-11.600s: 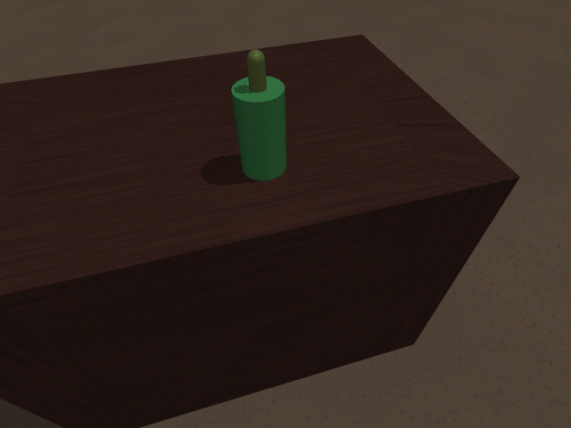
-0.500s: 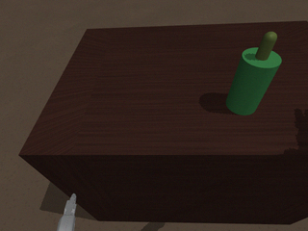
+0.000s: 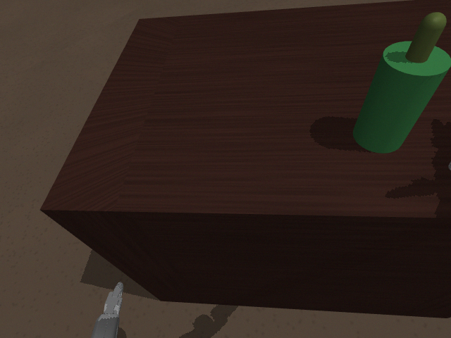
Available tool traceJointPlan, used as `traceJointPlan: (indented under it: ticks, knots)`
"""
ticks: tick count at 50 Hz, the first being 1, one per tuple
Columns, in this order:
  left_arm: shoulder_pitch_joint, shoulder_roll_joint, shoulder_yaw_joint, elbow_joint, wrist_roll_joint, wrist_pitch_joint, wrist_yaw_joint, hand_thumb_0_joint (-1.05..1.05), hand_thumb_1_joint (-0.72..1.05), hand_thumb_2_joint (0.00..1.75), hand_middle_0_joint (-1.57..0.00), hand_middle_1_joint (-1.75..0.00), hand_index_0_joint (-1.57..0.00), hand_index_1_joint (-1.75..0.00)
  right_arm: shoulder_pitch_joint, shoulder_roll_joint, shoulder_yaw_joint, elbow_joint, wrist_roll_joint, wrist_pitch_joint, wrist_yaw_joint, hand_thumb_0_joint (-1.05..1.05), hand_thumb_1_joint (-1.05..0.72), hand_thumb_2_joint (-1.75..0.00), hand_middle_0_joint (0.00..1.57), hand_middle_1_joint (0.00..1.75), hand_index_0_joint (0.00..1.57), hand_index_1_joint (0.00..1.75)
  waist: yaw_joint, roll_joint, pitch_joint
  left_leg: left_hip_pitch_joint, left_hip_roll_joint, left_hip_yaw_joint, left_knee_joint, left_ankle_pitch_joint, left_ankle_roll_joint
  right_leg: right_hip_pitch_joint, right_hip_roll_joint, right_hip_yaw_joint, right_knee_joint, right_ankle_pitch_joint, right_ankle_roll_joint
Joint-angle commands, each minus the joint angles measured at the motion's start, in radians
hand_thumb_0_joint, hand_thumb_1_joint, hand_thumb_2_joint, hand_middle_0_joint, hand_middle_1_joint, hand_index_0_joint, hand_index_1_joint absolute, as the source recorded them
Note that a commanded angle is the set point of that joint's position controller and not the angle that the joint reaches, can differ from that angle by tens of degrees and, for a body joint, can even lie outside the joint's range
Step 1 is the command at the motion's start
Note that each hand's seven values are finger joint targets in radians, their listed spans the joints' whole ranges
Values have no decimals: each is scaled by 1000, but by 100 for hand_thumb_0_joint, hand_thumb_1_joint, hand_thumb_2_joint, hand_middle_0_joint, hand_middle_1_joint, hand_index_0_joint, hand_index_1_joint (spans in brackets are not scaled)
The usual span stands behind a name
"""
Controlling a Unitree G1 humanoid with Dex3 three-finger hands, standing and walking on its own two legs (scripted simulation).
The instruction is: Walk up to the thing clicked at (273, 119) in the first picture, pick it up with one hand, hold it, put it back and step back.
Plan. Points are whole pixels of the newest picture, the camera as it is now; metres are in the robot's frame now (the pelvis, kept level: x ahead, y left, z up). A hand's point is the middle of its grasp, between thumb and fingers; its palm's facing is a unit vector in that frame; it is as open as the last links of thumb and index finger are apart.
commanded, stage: close in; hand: right
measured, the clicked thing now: (401, 87) +0.50 -0.23 +0.16
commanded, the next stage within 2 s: rest palm in 0.48 s
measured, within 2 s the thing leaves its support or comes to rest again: neither
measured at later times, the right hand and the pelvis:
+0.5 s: hand (420, 122) +0.46 -0.27 +0.12, palm faces +0.24 +0.97 +0.03, open 17.5 cm; pelvis -0.01 +0.00 -0.02, yaw +1 degrees
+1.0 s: hand (403, 112) +0.47 -0.24 +0.13, palm faces +0.27 +0.96 +0.02, open 16.4 cm; pelvis -0.01 +0.00 -0.02, yaw +1 degrees
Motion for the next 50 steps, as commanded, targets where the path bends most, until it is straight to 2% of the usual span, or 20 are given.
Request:
traceJointPlan:
  ticks: [1, 3, 6, 7, 9, 12, 15, 16, 18, 21, 25, 29, 33, 34, 35, 36, 39, 44, 45, 50]
  knots:
    - [-93, 160, 97, -169, 14, -37, -14, 0, -53, 3, -6, -6, -7, -5, -449, -356, -51, -240, 1, -160, -82, 0, 51, -2, 5, 4, 5, 4, -23, -200, -441, 12, 1, 9, 41, 264, 23, 219, -19, 10, 49, 406, 17]
    - [-102, 155, 81, -229, 15, -33, -20, 0, -54, 4, -6, -6, -6, -6, -526, -401, -79, -313, -10, -191, -117, 0, 50, -3, 5, 4, 4, 4, -33, -249, -548, 39, 1, 4, 55, 280, 25, 245, -15, 8, 65, 410, 17]
    - [-76, 112, 52, -221, 7, -9, -37, 0, -54, 4, -6, -6, -6, -6, -445, -260, -11, -238, -19, -183, -146, 0, 50, -4, 4, 4, 4, 4, -31, -249, -532, 40, -10, 15, 73, 292, 24, 247, -19, 14, 64, 451, 20]
    - [-106, 132, 69, -263, 6, -7, -42, 0, -53, 3, -6, -6, -7, -5, -458, -244, 1, -254, -20, -184, -153, 0, 52, -4, 4, 4, 4, 4, -24, -238, -576, 38, -11, 16, 77, 312, 24, 272, -23, 14, 75, 491, 21]
    - [-81, 223, 143, -294, 6, 2, -38, 0, -54, 4, -6, -6, -6, -6, -495, -339, -48, -347, -28, -183, -180, 0, 52, -4, 4, 4, 4, 4, -25, -266, -666, 47, -13, 21, 83, 344, 23, 347, -32, 17, 83, 575, 28]
    - [46, 182, 145, -228, -5, 30, -63, 0, -54, 4, -6, -6, -6, -5, -379, -177, 12, -228, -21, -144, -200, 0, 56, -5, 3, 5, 3, 5, 11, -194, -485, 6, -18, 32, 70, 341, 19, 293, -35, 16, 65, 570, 24]
    - [48, 132, 121, -261, -16, 37, -83, 0, -54, 3, -6, -6, -6, -5, -402, -139, 36, -249, -32, -137, -219, 0, 54, -5, 3, 5, 4, 5, 15, -129, -409, 13, -11, 23, 63, 341, 10, 207, -26, -2, 52, 442, 3]
    - [16, 162, 146, -321, -18, 36, -85, 0, -53, 3, -6, -6, -6, -5, -438, -179, 1, -285, -34, -137, -233, 0, 55, -4, 4, 5, 4, 5, 17, -103, -397, 14, -11, 23, 64, 329, 10, 196, -27, 0, 47, 415, 3]
    - [75, 103, 117, -249, -21, 44, -102, 0, -52, 3, -6, -6, -6, -5, -420, -89, 54, -238, -38, -130, -235, 0, 55, -5, 4, 5, 4, 5, 26, -111, -321, -36, -11, 23, 67, 280, 11, 176, -26, -2, 40, 363, 0]
    - [49, 104, 121, -282, -22, 44, -113, 0, -51, 2, -6, -6, -7, -5, -433, -84, 58, -264, -43, -134, -247, 0, 54, -5, 4, 5, 4, 5, 12, -121, -327, -40, -2, 10, 82, 256, 12, 145, -19, -11, 49, 308, -2]
    - [50, 200, 210, -359, -20, 46, -109, 0, -52, 3, -6, -6, -7, -5, -514, -117, 46, -354, -43, -124, -269, 0, 53, -6, 3, 5, 3, 5, 30, -137, -445, -29, 1, 9, 88, 254, 11, 212, -16, -6, 65, 299, -4]
    - [-19, 169, 178, -414, -27, 43, -104, 0, -52, 3, -5, -6, -6, -5, -562, -89, 67, -433, -43, -124, -293, 0, 57, -5, 3, 5, 3, 5, 8, -161, -532, -25, -3, 21, 97, 228, 17, 255, -22, 4, 62, 308, 2]
    - [33, 89, 94, -362, -28, 57, -110, 0, -60, 9, -5, -4, -3, -6, -529, -43, 87, -370, -49, -110, -321, 0, 55, -4, 5, 4, 5, 4, -12, -147, -473, -7, -3, 24, 90, 219, 17, 211, -17, 0, 49, 295, 5]
    - [25, 94, 106, -363, -28, 59, -111, 0, -60, 8, -5, -4, -3, -6, -520, -34, 97, -344, -55, -105, -326, 0, 55, -4, 6, 4, 6, 4, -11, -152, -477, 0, -1, 23, 95, 232, 17, 201, -16, -1, 48, 305, 5]
    - [55, 148, 157, -375, -28, 64, -104, 0, -59, 8, -5, -4, -3, -6, -535, -111, 45, -384, -58, -107, -341, 0, 55, -3, 6, 4, 6, 4, -9, -136, -478, 5, 0, 22, 89, 230, 15, 210, -17, -3, 45, 298, 5]
    - [77, 142, 155, -336, -24, 70, -107, 0, -59, 8, -5, -4, -4, -6, -496, -74, 76, -342, -68, -99, -345, 0, 56, -3, 8, 5, 8, 5, -15, -159, -444, 5, 2, 19, 90, 233, 17, 192, -12, -10, 38, 290, 6]
    - [79, 167, 195, -358, -24, 74, -111, 0, -55, 5, -5, -6, -5, -5, -450, -47, 55, -308, -64, -93, -366, 0, 57, 0, 20, 9, 21, 10, -1, -106, -384, 6, 2, 21, 83, 254, 13, 167, -13, -15, 37, 294, 3]
    - [25, 94, 130, -386, -27, 68, -119, 0, -54, 5, -5, -5, -5, -5, -578, -13, 106, -352, -76, -110, -369, 0, 61, -5, 44, 24, 44, 24, 18, -80, -348, -14, 8, 3, 76, 186, 6, 117, -11, -19, 34, 180, -12]
    - [-15, 137, 158, -446, -29, 62, -111, 0, -54, 4, -5, -5, -5, -5, -588, -60, 68, -344, -74, -114, -376, 0, 58, -7, 48, 27, 48, 27, 24, -35, -377, 1, 7, 5, 75, 183, 4, 123, -13, -12, 35, 173, -13]
    - [100, 150, 184, -374, -26, 69, -106, 0, -54, 5, -4, -5, -5, -5, -596, -59, 97, -277, -86, -103, -362, 0, 54, -17, 58, 38, 58, 38, 44, -94, -404, -18, 12, 0, 85, 244, 2, 175, -5, -15, 58, 239, -13]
